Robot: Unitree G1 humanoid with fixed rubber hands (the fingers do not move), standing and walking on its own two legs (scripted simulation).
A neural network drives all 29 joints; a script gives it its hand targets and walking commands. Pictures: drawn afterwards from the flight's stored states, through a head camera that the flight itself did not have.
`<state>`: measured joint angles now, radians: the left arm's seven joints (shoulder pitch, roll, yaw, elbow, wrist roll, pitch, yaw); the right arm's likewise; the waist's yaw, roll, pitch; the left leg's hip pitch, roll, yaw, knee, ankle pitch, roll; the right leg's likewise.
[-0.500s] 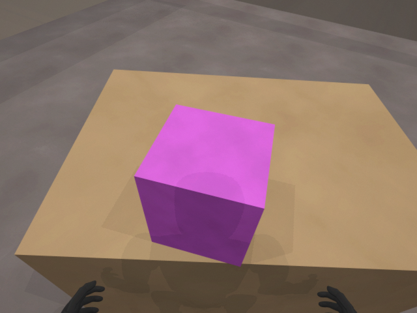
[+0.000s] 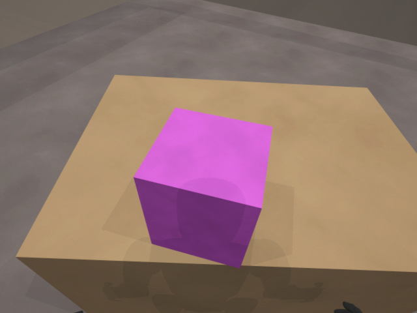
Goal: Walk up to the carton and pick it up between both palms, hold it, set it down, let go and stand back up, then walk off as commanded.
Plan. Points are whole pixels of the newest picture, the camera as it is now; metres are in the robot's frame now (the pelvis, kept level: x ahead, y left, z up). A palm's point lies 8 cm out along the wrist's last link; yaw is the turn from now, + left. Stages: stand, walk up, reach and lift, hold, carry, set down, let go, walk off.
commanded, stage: stand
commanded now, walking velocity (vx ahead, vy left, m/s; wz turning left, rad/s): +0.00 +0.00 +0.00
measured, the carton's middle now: (208, 189) +0.37 +0.02 +0.02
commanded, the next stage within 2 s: walk off in 0.42 s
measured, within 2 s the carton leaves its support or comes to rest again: neither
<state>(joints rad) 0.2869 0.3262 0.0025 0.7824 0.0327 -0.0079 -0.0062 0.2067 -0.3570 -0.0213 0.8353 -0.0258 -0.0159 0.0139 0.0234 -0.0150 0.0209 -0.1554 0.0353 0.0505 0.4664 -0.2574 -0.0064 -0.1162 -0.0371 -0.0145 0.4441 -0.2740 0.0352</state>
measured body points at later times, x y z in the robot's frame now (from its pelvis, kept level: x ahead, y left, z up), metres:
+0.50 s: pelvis -0.01 +0.00 +0.00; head -0.02 +0.01 +0.45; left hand +0.06 +0.29 -0.13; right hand +0.10 -0.30 -0.11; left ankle +0.00 +0.12 -0.74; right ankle -0.02 -0.14 -0.74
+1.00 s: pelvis -0.08 -0.05 -0.01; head -0.03 -0.08 +0.43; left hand -0.05 +0.27 -0.11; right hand +0.04 -0.35 -0.15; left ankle -0.07 +0.11 -0.68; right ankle -0.06 -0.14 -0.74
